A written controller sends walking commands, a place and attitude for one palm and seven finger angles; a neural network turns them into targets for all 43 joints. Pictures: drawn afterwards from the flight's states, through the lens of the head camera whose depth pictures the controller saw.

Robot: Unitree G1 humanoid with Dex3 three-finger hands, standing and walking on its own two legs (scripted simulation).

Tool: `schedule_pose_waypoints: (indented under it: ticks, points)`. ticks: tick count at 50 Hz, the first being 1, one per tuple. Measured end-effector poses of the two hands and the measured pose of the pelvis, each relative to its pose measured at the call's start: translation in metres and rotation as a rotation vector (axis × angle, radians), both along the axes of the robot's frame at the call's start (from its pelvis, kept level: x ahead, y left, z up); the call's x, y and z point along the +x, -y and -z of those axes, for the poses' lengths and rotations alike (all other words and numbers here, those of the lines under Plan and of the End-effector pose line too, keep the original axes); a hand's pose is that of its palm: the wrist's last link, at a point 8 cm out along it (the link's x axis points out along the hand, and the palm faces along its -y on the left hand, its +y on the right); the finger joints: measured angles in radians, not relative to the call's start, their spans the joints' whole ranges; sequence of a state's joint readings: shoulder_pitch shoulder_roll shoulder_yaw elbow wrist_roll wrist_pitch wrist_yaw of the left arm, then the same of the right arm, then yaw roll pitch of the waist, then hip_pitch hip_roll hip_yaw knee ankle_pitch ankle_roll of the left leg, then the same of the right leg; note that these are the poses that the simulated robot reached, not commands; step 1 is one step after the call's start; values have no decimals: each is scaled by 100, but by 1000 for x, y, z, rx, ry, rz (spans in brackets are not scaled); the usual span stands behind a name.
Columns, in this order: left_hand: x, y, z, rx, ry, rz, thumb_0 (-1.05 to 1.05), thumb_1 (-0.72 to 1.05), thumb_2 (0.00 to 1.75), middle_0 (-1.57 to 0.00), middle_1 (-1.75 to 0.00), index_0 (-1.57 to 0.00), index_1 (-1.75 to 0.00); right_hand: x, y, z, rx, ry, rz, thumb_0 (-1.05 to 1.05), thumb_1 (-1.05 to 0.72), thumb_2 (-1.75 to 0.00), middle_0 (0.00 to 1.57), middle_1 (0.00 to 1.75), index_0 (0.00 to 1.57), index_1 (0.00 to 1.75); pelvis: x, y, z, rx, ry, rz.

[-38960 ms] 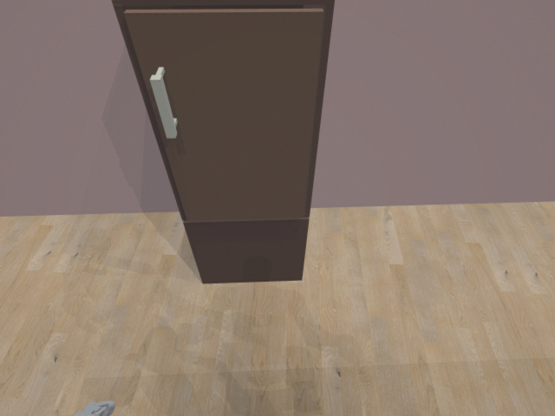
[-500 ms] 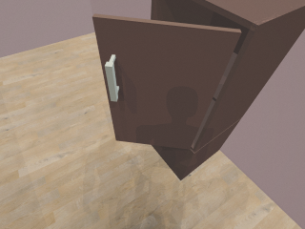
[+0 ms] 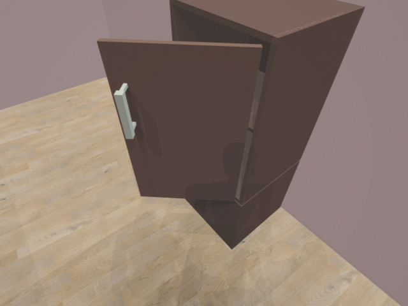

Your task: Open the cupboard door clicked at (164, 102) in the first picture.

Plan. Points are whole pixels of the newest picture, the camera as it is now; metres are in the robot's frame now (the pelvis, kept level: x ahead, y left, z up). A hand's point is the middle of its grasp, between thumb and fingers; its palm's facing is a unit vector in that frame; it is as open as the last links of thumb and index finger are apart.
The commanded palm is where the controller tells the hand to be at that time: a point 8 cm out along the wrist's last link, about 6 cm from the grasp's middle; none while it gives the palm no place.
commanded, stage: come to a stop and stand still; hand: left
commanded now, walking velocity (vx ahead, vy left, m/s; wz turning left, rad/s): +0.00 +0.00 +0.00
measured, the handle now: (127, 111) +0.55 +0.24 +0.10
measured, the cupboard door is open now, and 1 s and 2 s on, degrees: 47 47 47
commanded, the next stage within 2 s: look again from close up in 0.22 s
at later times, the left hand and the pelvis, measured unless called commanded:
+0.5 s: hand out of the picture -0.01 +0.18 -0.17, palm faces +0.01 -0.98 -0.17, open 7.3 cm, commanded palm none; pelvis +0.00 +0.01 +0.01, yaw -1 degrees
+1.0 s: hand out of the picture +0.13 +0.24 -0.10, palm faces +0.21 -0.95 -0.25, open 7.3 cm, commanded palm +0.14 +0.26 -0.05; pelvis +0.03 +0.04 +0.01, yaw +0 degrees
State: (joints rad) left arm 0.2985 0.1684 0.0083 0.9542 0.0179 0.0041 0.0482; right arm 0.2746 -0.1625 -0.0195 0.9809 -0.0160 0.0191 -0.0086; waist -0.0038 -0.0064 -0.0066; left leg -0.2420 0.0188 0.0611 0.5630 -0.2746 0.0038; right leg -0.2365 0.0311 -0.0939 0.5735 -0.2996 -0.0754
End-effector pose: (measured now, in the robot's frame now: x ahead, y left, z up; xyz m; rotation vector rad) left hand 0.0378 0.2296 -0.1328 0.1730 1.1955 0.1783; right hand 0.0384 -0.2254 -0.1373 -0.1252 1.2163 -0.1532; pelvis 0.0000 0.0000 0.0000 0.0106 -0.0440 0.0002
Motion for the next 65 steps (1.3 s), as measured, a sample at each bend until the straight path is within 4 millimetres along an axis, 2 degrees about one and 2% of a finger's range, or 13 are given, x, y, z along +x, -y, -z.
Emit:
schedule_pose_waypoints:
  ticks: [5,13,17,22,32,45,47,51,54,57,60,62,65]
  points:
    - [-4,2,-5,-11,-1,26,1,92,90,-20,-30,-20,-30,-40,1,-2,-2,-84,7,1,-92,-90,20,30,20,30,-9,2,-6,-4,-8,8]
    - [-26,-2,0,-23,-85,21,0,91,90,-20,-30,-20,-30,-92,-9,-4,12,-223,32,1,-91,-90,20,30,20,30,-10,-1,-8,-6,-19,6]
    - [-36,-3,3,-34,-127,10,0,91,90,-20,-30,-20,-30,-103,-18,-5,19,-270,36,1,-91,-90,20,30,20,30,-7,-4,-9,-8,-24,7]
    - [-45,-3,5,-52,-174,0,0,91,90,-20,-30,-20,-30,-99,-30,-6,30,-281,35,1,-91,-90,20,30,20,30,-1,-10,-10,-9,-28,9]
    - [-43,-4,6,-78,-214,-7,0,91,90,-20,-30,-20,-30,-49,-48,-4,33,-202,8,1,-91,-90,20,30,20,30,13,-24,-11,-10,-33,14]
    - [-16,-18,8,-67,-193,7,0,91,90,-20,-30,-20,-30,-11,-41,-7,-21,-149,4,2,-93,-90,20,30,20,30,30,-37,-11,-14,-34,21]
    - [8,-34,-9,-32,-68,-67,3,94,89,-20,-30,-21,-30,1,-37,-13,-43,-53,8,2,-93,-90,20,30,20,30,30,-38,-9,-12,-32,19]
    - [94,-57,-84,71,444,-81,4,94,88,-20,-32,-20,-32,44,-28,-22,-70,220,-3,2,-93,-90,20,30,20,30,30,-42,-4,3,-44,-7]
    - [154,-47,-139,47,801,-15,4,89,87,-20,-34,-20,-34,83,-22,-31,-81,397,-40,2,-92,-90,20,30,20,30,26,-45,1,-6,-70,-26]
    - [186,-23,-166,-79,1085,62,2,82,84,-20,-38,-20,-38,119,-16,-45,-93,537,-70,2,-91,-90,20,30,20,30,22,-41,12,-4,-127,-12]
    - [183,-2,-155,-217,1203,150,1,75,82,-20,-42,-21,-41,148,-10,-60,-107,631,-117,1,-91,-90,20,30,20,30,17,-34,25,2,-163,2]
    - [167,2,-132,-245,1162,191,1,70,80,-21,-44,-22,-44,165,-6,-67,-121,674,-153,1,-91,-90,20,30,20,30,14,-28,34,4,-182,4]
    - [132,-9,-101,-209,1027,166,1,62,77,-22,-49,-23,-49,185,-3,-69,-136,708,-201,1,-91,-90,20,30,20,30,11,-21,46,3,-205,-3]
